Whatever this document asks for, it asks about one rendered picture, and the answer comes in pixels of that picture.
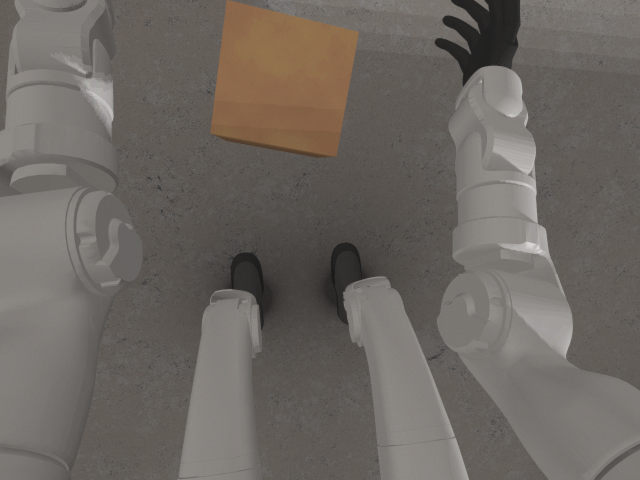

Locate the carton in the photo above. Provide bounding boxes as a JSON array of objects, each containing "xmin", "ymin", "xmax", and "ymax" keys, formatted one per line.
[{"xmin": 210, "ymin": 0, "xmax": 359, "ymax": 158}]

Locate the right robot forearm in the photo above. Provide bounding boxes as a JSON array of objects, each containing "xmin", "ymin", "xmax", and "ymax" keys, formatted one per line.
[{"xmin": 448, "ymin": 66, "xmax": 566, "ymax": 298}]

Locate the left robot upper arm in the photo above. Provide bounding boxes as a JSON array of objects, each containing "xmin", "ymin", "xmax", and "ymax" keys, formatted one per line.
[{"xmin": 0, "ymin": 186, "xmax": 143, "ymax": 480}]

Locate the right robot upper arm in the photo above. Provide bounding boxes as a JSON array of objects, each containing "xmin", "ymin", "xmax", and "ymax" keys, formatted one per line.
[{"xmin": 437, "ymin": 267, "xmax": 640, "ymax": 480}]

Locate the robot right shin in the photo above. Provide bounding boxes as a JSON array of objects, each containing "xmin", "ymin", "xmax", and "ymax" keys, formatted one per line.
[{"xmin": 343, "ymin": 276, "xmax": 404, "ymax": 320}]

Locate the right robot hand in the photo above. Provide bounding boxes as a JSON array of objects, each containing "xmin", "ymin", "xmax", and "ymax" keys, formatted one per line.
[{"xmin": 435, "ymin": 0, "xmax": 521, "ymax": 87}]

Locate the left robot forearm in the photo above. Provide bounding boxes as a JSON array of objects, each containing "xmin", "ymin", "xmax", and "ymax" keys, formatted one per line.
[{"xmin": 0, "ymin": 0, "xmax": 119, "ymax": 197}]

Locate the robot right foot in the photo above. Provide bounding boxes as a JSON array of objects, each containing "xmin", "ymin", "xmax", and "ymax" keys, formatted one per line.
[{"xmin": 331, "ymin": 243, "xmax": 362, "ymax": 325}]

